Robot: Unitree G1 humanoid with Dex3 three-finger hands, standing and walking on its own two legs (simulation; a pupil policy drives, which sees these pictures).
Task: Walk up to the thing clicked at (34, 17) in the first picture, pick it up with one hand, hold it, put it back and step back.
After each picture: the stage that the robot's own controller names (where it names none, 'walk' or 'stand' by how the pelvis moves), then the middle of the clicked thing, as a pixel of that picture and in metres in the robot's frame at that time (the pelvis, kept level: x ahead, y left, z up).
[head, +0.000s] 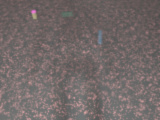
stand; (34, 14) +2.20 +0.69 -0.72
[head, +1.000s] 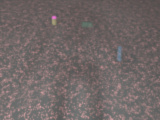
walk; (54, 20) +2.13 +0.29 -0.70
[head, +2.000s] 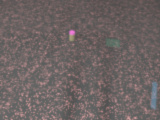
walk; (72, 35) +1.52 +0.09 -0.71
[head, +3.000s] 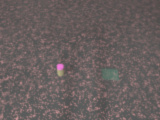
walk; (60, 70) +1.03 +0.15 -0.72
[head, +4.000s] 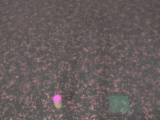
walk; (58, 101) +0.64 +0.18 -0.69
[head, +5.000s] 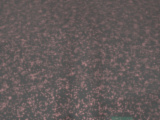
walk; out of the picture +0.43 +0.18 -0.70
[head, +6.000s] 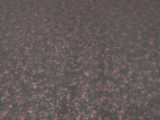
stand; out of the picture +0.40 +0.18 -0.72
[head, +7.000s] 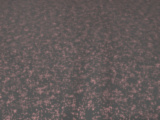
stand; out of the picture +0.34 +0.16 -0.72
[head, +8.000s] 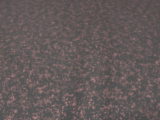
stand; out of the picture +0.34 +0.16 -0.73
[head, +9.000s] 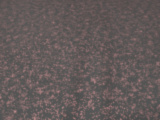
stand; out of the picture +0.33 +0.16 -0.73
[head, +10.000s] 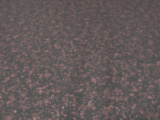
stand; out of the picture +0.33 +0.16 -0.73
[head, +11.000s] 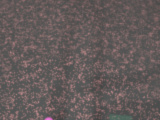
go down; out of the picture +0.35 +0.17 -0.65
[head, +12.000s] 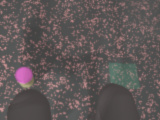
go down; (25, 77) +0.41 +0.20 -0.29
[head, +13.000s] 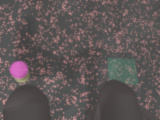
close in; (20, 72) +0.41 +0.21 -0.28
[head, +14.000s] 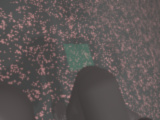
close in; out of the picture +0.40 +0.24 -0.22
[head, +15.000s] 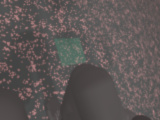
close; out of the picture +0.40 +0.25 -0.22
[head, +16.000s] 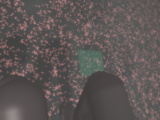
lift; out of the picture +0.35 +0.24 -0.19
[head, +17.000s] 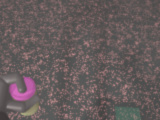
lift; (25, 97) +0.32 +0.18 +0.01
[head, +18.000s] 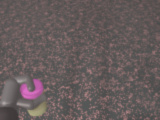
hold; (34, 98) +0.32 +0.16 +0.01
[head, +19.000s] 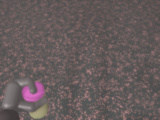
crouch; (36, 100) +0.32 +0.16 +0.00
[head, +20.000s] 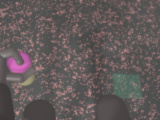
crouch; (22, 69) +0.41 +0.18 -0.09
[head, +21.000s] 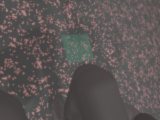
lower; out of the picture +0.41 +0.27 -0.22
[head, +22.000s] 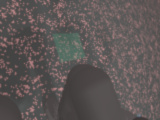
lower; out of the picture +0.43 +0.28 -0.23
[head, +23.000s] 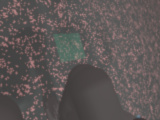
lower; out of the picture +0.43 +0.28 -0.23
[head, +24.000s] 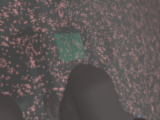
lower; out of the picture +0.43 +0.27 -0.23
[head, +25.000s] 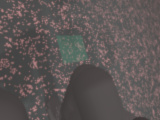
loosen; out of the picture +0.41 +0.25 -0.23
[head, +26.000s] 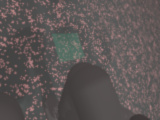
withdraw; out of the picture +0.41 +0.24 -0.23
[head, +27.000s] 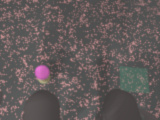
walk; (43, 75) +0.43 +0.18 -0.36
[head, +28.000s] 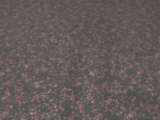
stand; out of the picture +0.35 +0.14 -0.66
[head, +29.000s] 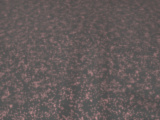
stand; out of the picture +0.37 +0.16 -0.67
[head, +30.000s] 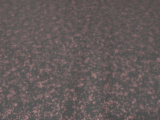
stand; out of the picture +0.37 +0.15 -0.70
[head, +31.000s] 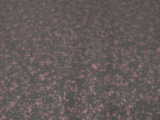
walk; out of the picture +0.40 +0.14 -0.71
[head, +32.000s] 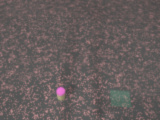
walk; (61, 93) +0.62 +0.11 -0.71
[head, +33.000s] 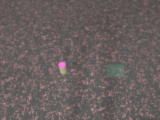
walk; (62, 68) +0.94 +0.23 -0.70
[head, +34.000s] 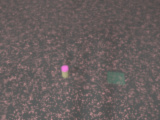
stand; (65, 71) +0.98 +0.16 -0.71
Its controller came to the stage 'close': yes
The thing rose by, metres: 0.72
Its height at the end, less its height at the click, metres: +0.00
